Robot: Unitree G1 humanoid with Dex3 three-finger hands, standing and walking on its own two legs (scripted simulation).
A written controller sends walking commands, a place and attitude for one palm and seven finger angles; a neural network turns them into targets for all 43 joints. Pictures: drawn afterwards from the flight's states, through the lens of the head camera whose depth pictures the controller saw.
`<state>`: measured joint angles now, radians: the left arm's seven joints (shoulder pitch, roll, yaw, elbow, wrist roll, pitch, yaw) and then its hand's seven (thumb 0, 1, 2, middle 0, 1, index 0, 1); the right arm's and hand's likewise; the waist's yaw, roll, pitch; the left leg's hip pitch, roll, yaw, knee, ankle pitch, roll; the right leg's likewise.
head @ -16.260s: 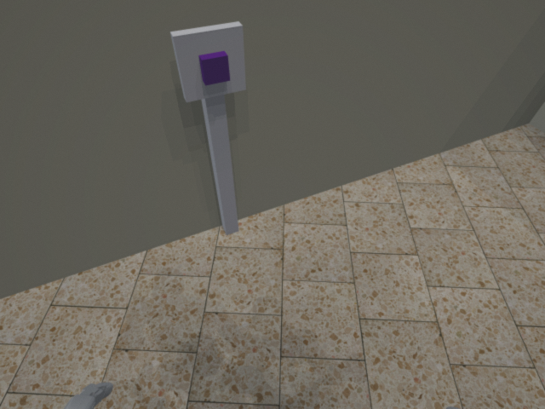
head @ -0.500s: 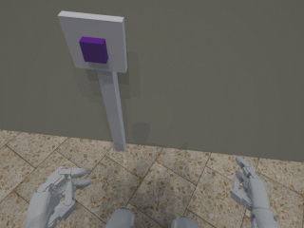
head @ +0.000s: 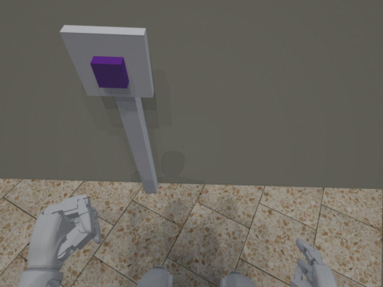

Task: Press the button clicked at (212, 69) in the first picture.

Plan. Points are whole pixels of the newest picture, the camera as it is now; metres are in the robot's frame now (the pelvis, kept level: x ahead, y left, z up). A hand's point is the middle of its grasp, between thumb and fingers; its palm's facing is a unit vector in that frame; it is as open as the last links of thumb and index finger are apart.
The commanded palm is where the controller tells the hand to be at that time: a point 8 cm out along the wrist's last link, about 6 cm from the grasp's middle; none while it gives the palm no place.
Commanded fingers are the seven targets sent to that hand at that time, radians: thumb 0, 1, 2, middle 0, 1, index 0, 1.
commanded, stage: raise the hand and make a fist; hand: left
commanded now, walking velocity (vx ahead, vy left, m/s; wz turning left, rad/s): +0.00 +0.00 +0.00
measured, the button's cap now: (111, 71) +0.57 +0.23 +0.11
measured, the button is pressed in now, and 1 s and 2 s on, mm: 0 0 0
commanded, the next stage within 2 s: aim a knuckle at the button in 0.98 s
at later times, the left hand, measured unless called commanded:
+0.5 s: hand (80, 201) +0.25 +0.20 +0.09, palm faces +0.06 -1.00 -0.07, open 3.1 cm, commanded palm +0.22 +0.26 +0.11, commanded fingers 0.00 0.90 0.90 -1.30 -1.50 -1.30 -1.50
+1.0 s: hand (87, 198) +0.25 +0.19 +0.11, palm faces +0.05 -1.00 -0.06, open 3.1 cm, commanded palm +0.22 +0.25 +0.11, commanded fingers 0.00 0.90 0.90 -1.30 -1.50 -1.30 -1.50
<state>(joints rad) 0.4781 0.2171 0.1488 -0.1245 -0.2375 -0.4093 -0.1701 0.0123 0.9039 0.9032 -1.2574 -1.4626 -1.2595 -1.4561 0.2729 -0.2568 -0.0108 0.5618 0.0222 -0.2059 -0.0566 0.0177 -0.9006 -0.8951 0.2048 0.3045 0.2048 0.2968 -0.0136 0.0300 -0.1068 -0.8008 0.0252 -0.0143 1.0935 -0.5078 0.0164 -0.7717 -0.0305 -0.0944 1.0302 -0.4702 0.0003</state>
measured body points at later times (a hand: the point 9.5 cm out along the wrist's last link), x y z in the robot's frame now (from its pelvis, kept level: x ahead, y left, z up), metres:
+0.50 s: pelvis +0.02 +0.00 +0.02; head +0.06 +0.01 +0.47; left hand +0.24 +0.26 +0.10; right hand +0.21 -0.22 -0.05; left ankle +0.02 +0.11 -0.67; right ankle +0.02 -0.13 -0.67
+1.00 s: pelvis +0.02 -0.01 +0.03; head +0.05 -0.02 +0.48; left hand +0.24 +0.24 +0.11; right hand +0.19 -0.25 -0.04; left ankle +0.02 +0.11 -0.67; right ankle +0.02 -0.13 -0.67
